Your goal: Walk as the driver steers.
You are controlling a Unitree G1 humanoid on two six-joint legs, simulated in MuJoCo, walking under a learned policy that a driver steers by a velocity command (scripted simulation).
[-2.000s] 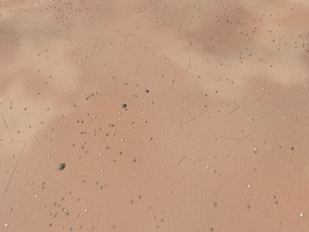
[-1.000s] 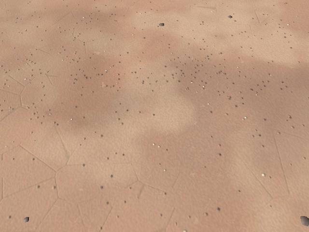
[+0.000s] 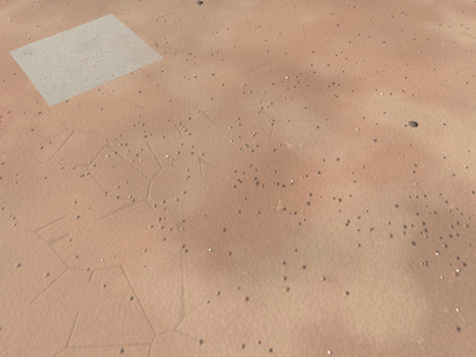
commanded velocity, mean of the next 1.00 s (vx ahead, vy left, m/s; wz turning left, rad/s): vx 0.47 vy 0.00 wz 0.59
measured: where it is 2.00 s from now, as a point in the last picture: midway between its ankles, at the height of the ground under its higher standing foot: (89, 239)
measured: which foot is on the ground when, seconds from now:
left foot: up 0.00-0.20, down 0.22-0.70, up 0.72-1.00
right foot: down 0.00-0.22, up 0.24-0.66, down 0.68-1.00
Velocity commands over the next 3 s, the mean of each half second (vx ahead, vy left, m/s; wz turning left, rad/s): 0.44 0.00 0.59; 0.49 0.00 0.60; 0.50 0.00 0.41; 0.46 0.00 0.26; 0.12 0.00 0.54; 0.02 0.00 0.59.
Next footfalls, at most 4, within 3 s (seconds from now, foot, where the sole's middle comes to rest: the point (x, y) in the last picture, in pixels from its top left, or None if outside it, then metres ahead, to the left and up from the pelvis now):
0.22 left None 0.17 0.17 -0.79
0.68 right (247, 352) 0.54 0.07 -0.79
1.20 left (120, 322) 0.62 0.46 -0.79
1.72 right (122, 218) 1.00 0.53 -0.79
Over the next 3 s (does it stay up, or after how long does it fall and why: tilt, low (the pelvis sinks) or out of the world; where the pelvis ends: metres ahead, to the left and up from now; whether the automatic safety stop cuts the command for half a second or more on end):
stays up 1.01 0.71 -0.01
